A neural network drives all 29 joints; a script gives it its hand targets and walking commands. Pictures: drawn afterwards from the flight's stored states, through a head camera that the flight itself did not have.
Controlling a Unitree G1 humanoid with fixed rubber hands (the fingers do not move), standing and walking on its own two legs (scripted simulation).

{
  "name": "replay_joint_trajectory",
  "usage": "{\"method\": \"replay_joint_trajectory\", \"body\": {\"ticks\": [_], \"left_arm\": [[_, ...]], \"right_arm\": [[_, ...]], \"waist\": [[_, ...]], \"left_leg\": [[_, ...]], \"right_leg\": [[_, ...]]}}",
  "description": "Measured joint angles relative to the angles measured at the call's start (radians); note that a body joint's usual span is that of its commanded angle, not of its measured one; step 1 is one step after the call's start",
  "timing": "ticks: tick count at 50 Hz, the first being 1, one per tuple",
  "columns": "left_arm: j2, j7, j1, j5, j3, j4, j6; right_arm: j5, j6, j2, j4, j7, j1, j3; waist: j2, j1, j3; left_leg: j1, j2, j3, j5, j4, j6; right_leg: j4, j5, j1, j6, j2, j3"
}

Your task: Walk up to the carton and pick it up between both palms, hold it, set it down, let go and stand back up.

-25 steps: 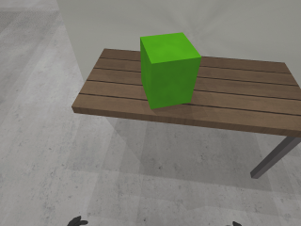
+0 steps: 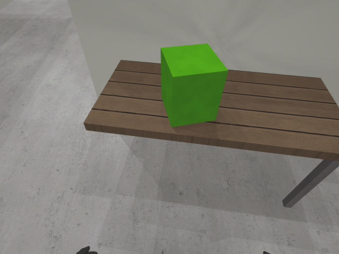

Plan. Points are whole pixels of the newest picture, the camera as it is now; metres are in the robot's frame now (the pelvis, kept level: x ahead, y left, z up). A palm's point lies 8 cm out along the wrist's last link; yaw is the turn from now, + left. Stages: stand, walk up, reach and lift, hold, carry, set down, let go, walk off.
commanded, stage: stand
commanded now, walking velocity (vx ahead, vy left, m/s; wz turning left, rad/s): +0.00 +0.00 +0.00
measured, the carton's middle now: (189, 85) +0.78 -0.05 -0.05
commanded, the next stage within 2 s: none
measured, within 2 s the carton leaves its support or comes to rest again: neither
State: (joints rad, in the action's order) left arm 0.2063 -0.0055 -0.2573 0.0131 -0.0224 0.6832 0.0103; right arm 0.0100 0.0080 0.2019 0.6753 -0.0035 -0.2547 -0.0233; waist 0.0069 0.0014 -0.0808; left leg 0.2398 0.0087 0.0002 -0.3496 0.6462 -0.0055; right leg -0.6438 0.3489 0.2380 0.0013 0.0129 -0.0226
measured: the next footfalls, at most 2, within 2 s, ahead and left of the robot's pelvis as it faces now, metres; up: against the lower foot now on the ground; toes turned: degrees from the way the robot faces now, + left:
none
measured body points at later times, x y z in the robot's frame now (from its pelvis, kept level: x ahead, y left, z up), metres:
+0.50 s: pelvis -0.01 +0.00 +0.00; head -0.01 +0.00 +0.45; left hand +0.08 +0.24 -0.12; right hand +0.09 -0.24 -0.12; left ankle +0.00 +0.12 -0.72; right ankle +0.00 -0.12 -0.72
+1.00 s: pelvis -0.02 +0.00 +0.01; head -0.02 +0.00 +0.45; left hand +0.05 +0.24 -0.12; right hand +0.05 -0.25 -0.12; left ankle +0.00 +0.12 -0.72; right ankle +0.00 -0.12 -0.72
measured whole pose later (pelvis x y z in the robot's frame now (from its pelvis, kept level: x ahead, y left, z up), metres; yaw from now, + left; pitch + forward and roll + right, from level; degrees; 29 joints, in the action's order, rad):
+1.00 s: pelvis -0.02 +0.00 +0.01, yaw +1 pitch -3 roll +0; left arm 0.22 0.00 -0.32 0.01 -0.01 0.76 0.00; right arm 0.01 0.00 0.21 0.75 0.00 -0.32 -0.01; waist 0.00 0.00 -0.05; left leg 0.27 0.01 -0.01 -0.28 0.59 -0.01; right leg -0.58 0.28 0.26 0.00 0.01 -0.04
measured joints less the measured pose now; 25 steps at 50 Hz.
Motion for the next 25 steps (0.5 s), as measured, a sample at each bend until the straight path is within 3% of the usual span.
{"method": "replay_joint_trajectory", "body": {"ticks": [25], "left_arm": [[0.002,-0.001,-0.032,-0.004,0.011,0.033,-0.005]], "right_arm": [[-0.003,-0.005,0.009,0.031,0.000,-0.026,0.008]], "waist": [[-0.012,0.002,0.014]], "left_leg": [[0.009,0.002,-0.002,0.041,-0.033,-0.002]], "right_leg": [[0.035,-0.042,0.007,-0.002,0.000,-0.005]]}}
